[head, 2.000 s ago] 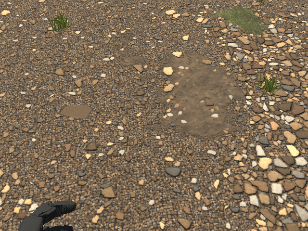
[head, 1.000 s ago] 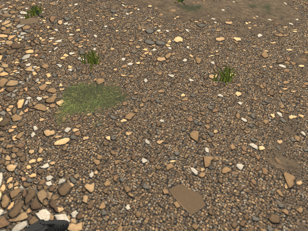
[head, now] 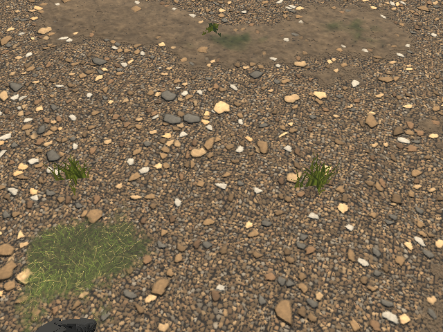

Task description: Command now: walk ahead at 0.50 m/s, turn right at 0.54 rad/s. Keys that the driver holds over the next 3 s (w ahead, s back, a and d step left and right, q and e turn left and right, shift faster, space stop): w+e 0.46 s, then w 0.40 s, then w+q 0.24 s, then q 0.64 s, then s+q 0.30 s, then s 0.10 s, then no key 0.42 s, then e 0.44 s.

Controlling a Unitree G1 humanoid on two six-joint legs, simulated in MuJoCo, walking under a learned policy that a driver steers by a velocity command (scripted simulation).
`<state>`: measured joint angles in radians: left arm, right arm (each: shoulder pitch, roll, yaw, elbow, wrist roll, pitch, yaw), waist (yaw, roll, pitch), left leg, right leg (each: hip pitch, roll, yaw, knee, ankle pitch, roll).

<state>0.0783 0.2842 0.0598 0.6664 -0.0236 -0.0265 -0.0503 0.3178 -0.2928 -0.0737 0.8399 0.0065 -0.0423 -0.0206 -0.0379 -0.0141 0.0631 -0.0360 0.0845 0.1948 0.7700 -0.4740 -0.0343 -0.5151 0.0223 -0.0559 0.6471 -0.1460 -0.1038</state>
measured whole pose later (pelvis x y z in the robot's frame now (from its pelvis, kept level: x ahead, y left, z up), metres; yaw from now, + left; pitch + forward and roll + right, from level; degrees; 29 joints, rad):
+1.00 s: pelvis +0.52 -0.10 +0.01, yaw -20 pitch +2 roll +1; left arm 0.06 0.26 0.03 0.62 0.00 -0.07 -0.02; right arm 0.38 -0.30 -0.04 0.90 0.03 -0.06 0.01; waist -0.07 0.01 0.03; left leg -0.20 0.02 -0.04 0.91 -0.48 0.00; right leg -0.45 -0.01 -0.04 0.57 -0.15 -0.04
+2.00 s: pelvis +0.77 -0.21 +0.02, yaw +13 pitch +1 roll +1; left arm 0.14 0.27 0.06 0.73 0.03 0.01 0.03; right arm 0.15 -0.35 -0.10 0.64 0.02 0.07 -0.04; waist 0.00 0.05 0.06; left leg -0.55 -0.17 -0.19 1.12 -0.50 -0.05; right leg -0.31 0.00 0.03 0.52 -0.23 -0.01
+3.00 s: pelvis +0.63 -0.24 +0.01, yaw +9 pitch +0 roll +2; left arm 0.19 0.30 0.07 0.79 -0.02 0.05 0.00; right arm 0.16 -0.31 -0.09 0.80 0.00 0.02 -0.05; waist 0.00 0.02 0.06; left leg -0.25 0.06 0.14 0.56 -0.29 -0.02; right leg -0.36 -0.04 -0.03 0.78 -0.42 -0.01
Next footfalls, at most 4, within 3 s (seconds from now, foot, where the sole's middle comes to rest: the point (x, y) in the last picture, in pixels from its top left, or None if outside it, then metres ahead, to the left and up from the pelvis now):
0.44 left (195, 328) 0.45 0.09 -0.75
0.94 right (306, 272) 0.60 -0.25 -0.75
1.40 left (247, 197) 0.88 -0.08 -0.75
1.88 right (311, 199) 0.87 -0.31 -0.75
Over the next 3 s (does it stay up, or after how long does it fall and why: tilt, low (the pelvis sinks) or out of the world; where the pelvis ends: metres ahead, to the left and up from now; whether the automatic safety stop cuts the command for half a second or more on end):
stays up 0.63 -0.24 0.01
